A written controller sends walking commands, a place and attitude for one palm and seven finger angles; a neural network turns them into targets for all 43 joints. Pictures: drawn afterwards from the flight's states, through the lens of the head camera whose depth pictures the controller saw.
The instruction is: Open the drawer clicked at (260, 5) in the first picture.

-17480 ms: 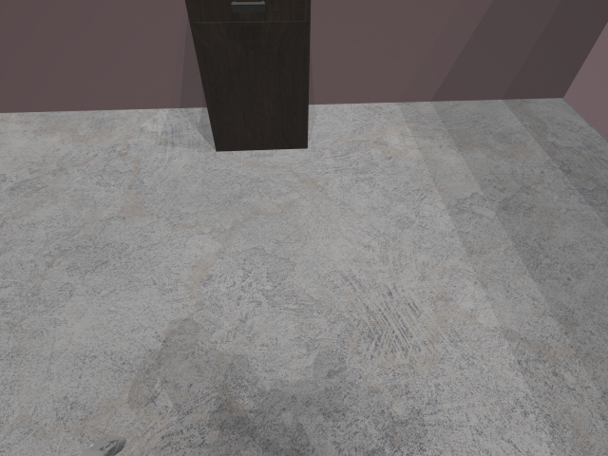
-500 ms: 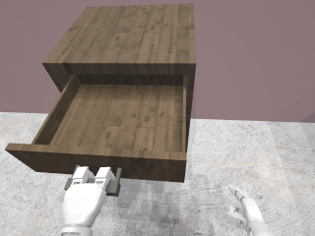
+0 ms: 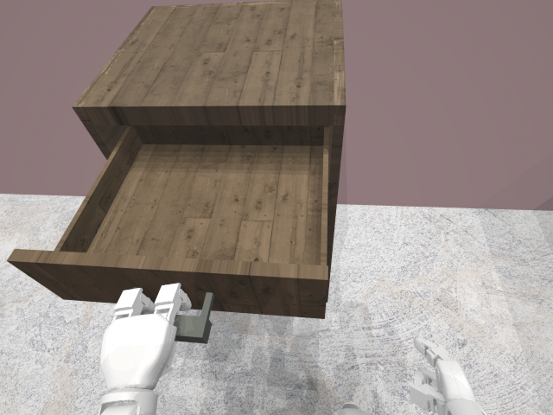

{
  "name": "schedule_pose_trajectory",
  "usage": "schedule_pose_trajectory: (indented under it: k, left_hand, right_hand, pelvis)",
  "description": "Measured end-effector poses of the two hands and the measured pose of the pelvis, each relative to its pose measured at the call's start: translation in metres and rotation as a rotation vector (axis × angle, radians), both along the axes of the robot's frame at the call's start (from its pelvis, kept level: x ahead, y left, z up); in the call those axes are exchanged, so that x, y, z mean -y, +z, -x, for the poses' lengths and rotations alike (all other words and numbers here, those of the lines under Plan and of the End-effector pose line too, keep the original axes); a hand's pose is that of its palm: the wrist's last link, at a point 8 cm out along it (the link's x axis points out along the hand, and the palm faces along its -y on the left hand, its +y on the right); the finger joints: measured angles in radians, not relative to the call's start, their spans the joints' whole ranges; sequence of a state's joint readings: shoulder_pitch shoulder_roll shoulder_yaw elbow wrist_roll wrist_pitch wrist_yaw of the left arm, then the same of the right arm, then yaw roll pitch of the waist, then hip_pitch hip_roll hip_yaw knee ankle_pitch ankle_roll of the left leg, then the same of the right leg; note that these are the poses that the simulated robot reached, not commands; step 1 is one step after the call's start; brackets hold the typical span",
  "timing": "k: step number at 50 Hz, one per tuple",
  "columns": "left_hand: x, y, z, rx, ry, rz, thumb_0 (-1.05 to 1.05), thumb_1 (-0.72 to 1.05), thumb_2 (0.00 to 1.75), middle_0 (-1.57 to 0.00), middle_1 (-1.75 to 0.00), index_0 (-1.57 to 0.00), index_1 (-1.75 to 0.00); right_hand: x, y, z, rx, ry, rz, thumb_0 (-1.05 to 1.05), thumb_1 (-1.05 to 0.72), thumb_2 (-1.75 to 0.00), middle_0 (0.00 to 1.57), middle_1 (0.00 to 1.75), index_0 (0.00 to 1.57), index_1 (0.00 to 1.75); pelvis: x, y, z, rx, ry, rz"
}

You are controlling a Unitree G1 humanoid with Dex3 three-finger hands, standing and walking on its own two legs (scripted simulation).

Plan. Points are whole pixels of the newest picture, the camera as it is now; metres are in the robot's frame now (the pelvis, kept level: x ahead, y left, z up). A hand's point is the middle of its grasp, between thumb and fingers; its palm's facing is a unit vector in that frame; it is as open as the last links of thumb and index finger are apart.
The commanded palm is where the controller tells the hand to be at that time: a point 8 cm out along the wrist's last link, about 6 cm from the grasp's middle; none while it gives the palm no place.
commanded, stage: open the thumb to release the handle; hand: left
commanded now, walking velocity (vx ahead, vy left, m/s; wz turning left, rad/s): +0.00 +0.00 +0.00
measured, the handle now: (167, 311) +0.25 +0.19 +0.01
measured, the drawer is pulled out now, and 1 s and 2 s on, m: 0.30 0.28 0.28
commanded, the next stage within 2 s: lift the hand off the handle in 0.24 s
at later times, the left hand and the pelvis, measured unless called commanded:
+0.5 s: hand (161, 350) +0.21 +0.19 -0.01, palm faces +0.04 -0.11 -0.99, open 13.8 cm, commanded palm +0.18 +0.19 +0.04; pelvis -0.01 +0.00 +0.00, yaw +1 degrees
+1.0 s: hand (153, 326) +0.23 +0.20 +0.03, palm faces +0.03 -0.13 -0.99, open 13.4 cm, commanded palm +0.20 +0.20 +0.10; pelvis +0.00 +0.01 +0.02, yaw +0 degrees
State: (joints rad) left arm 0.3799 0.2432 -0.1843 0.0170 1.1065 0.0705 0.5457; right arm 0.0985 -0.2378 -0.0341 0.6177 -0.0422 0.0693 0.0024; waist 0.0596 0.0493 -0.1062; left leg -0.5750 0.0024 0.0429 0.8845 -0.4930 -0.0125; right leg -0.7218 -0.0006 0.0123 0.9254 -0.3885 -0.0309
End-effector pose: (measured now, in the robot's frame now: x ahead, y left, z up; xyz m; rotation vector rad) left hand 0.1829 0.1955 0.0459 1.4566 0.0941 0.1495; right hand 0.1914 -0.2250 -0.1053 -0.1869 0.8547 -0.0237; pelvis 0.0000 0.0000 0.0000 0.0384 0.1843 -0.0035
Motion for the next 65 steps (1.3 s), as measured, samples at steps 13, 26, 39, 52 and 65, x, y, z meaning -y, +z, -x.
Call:
schedule_pose_trajectory:
  k: [13, 26, 39, 52, 65]
  left_hand:
    - [0.000, 0.000, 0.005, -0.013, -0.039, 0.003, 0.00, -0.28, 0.40, -0.31, -1.22, -0.33, -1.22]
    - [-0.001, -0.003, 0.000, -0.001, -0.037, -0.001, 0.00, -0.48, 0.31, -0.31, -1.20, -0.32, -1.20]
    - [-0.002, 0.006, -0.014, -0.016, -0.046, -0.003, 0.00, -0.49, 0.30, -0.31, -1.20, -0.37, -1.25]
    - [-0.006, 0.040, -0.020, -0.006, -0.059, 0.020, 0.00, -0.49, 0.30, -0.32, -1.20, -0.40, -1.24]
    - [-0.006, 0.079, -0.019, 0.035, -0.079, 0.044, 0.00, -0.49, 0.30, -0.33, -1.21, -0.39, -1.23]
  right_hand:
    - [-0.011, 0.013, -0.011, 0.055, 0.042, -0.001, 0.01, -0.91, -0.89, 0.20, 0.30, 0.20, 0.30]
    - [-0.014, 0.011, -0.006, 0.040, 0.037, 0.005, 0.01, -0.91, -0.89, 0.20, 0.30, 0.20, 0.30]
    - [-0.016, 0.012, 0.002, 0.010, 0.011, 0.006, 0.01, -0.91, -0.89, 0.20, 0.30, 0.20, 0.30]
    - [-0.018, 0.031, -0.008, 0.032, 0.010, -0.003, 0.01, -0.91, -0.89, 0.20, 0.30, 0.20, 0.30]
    - [-0.034, 0.048, -0.033, 0.076, 0.062, -0.042, 0.01, -0.91, -0.89, 0.20, 0.30, 0.20, 0.30]
  pelvis:
    - [0.000, 0.003, 0.005, 0.011, 0.007, 0.004]
    - [-0.003, 0.002, 0.007, 0.016, 0.012, 0.007]
    - [-0.006, 0.009, 0.009, 0.037, 0.013, 0.010]
    - [-0.008, 0.024, 0.000, 0.086, 0.002, 0.013]
    - [-0.012, 0.035, -0.011, 0.129, -0.004, 0.020]
